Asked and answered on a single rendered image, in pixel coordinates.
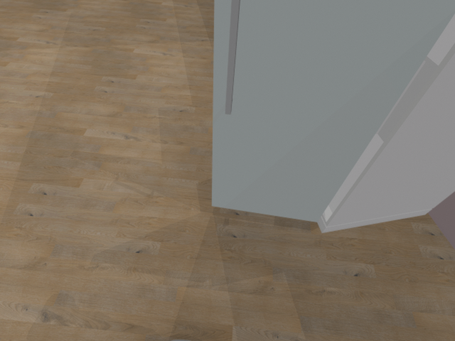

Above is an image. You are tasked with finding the fridge door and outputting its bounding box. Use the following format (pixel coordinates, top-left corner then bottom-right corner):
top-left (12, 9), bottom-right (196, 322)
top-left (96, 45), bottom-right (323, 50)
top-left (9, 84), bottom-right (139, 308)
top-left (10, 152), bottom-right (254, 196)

top-left (212, 0), bottom-right (455, 222)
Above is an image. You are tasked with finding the handle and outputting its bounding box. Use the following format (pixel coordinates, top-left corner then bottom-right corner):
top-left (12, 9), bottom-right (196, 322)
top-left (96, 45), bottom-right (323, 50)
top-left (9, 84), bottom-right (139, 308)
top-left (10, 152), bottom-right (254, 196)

top-left (225, 0), bottom-right (240, 114)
